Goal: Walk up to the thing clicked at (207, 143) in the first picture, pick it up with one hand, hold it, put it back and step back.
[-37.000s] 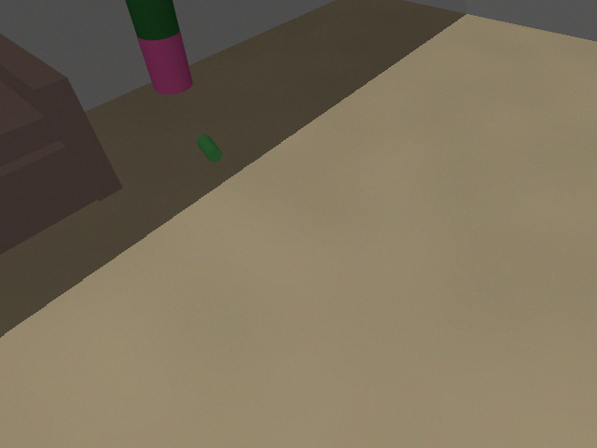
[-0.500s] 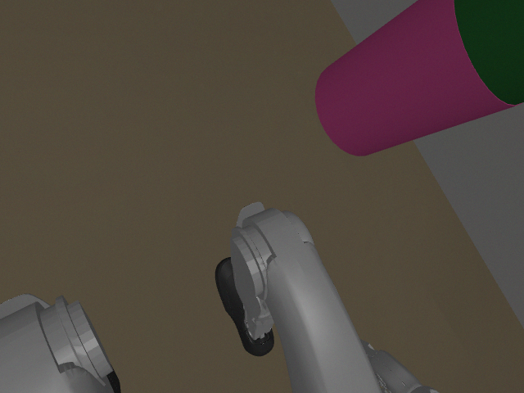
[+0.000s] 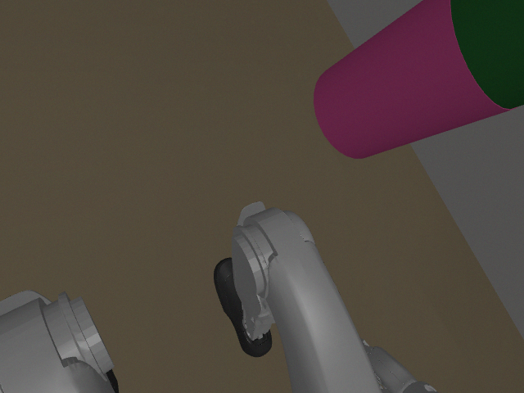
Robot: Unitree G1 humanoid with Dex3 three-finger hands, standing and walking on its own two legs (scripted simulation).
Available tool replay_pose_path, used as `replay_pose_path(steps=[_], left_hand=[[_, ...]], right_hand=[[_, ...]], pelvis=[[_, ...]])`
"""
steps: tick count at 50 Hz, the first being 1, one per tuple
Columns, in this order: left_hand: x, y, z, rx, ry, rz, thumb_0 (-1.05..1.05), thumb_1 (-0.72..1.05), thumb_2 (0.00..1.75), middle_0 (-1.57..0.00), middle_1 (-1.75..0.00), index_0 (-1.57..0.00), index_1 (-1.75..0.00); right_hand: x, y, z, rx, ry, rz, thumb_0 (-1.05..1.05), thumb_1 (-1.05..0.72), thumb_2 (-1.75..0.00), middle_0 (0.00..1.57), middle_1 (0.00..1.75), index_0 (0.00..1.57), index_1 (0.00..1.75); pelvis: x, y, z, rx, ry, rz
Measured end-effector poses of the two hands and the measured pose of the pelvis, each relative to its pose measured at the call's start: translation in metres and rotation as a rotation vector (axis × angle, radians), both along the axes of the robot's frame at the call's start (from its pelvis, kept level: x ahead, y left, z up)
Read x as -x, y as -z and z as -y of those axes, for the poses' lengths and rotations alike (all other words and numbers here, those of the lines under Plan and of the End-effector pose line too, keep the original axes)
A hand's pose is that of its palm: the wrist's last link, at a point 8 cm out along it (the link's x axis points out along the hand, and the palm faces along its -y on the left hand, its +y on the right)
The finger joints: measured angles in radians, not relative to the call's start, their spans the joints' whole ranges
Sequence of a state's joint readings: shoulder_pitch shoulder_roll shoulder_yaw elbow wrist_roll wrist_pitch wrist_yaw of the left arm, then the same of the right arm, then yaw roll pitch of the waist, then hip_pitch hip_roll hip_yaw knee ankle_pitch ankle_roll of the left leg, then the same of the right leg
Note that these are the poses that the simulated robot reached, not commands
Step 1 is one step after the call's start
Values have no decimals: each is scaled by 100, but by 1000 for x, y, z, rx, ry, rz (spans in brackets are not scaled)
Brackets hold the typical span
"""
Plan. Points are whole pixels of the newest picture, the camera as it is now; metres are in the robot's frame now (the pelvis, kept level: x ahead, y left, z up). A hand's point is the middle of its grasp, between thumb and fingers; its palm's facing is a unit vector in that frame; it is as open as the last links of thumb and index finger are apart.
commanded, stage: close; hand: left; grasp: from above
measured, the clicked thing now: out of the picture +0.49 +0.32 -0.26
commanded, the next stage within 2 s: settle in 0.76 s
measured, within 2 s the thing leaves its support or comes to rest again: leaves its support in 1.16 s
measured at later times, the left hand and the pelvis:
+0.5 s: hand out of the picture +0.48 +0.33 -0.24, palm faces -0.47 -0.11 -0.87, open 11.4 cm; pelvis +0.00 +0.00 +0.00, yaw +0 degrees
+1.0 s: hand out of the picture +0.48 +0.33 -0.23, palm faces -0.46 -0.11 -0.88, open 11.2 cm; pelvis +0.00 +0.00 +0.00, yaw -1 degrees
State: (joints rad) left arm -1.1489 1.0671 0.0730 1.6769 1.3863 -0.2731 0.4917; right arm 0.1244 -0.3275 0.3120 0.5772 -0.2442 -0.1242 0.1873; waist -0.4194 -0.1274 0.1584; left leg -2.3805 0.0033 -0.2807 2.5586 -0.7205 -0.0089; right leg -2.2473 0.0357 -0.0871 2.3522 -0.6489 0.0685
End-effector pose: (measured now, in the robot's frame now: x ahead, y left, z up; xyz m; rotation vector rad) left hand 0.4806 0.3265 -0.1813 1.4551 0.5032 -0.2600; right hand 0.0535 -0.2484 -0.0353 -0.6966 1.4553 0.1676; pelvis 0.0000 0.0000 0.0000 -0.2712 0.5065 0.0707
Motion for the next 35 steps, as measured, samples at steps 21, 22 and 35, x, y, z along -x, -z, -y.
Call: replay_pose_path(steps=[21, 22, 35], left_hand=[[-4, -3, -2, -4, -21, -12, 1, -15, 83, -29, -103, -34, -96], [-4, -3, -2, -4, -17, -12, 1, -15, 82, -30, -103, -35, -95], [-3, -4, -3, -2, 4, -4, 1, -17, 77, -38, -96, -43, -88]], right_hand=[[12, -3, 3, 13, 21, -27, 0, -90, -90, 20, 30, 20, 30], [12, -3, 3, 14, 19, -28, 0, -90, -90, 20, 30, 20, 30], [4, -2, 0, 16, -1, -10, 0, -90, -90, 20, 30, 20, 30]], pelvis=[[2, -1, 0, 3, 4, -1], [2, -1, 0, 4, 4, -2], [2, -1, -1, 8, 4, 4]])
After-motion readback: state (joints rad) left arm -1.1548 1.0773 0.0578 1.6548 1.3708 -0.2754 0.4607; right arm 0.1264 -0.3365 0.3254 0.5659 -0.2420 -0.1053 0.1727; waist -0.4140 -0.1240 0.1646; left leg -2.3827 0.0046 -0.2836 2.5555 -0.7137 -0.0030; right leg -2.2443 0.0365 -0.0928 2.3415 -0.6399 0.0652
